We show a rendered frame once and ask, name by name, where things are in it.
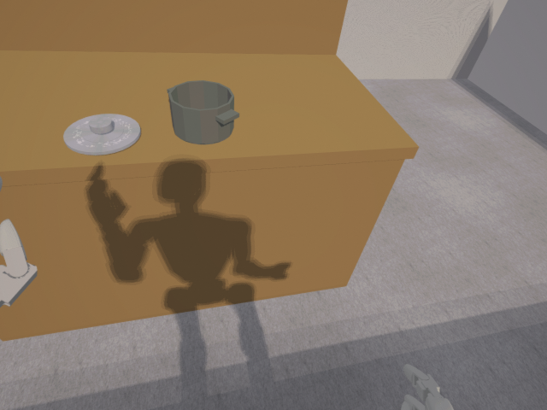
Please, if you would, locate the right robot hand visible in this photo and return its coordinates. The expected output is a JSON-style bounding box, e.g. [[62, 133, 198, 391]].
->
[[401, 364, 454, 410]]

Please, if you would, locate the table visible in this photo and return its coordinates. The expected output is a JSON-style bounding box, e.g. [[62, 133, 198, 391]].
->
[[0, 0, 419, 341]]

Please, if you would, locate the pot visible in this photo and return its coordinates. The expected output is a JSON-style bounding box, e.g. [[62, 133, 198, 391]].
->
[[167, 80, 239, 144]]

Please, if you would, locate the left robot hand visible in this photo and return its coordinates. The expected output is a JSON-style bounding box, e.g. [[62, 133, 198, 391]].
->
[[0, 176, 38, 307]]

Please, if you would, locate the knob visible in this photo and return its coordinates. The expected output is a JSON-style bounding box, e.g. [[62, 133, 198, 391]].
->
[[88, 117, 113, 134]]

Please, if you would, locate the lid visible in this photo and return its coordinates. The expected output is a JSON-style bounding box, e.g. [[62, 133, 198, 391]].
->
[[63, 114, 141, 155]]

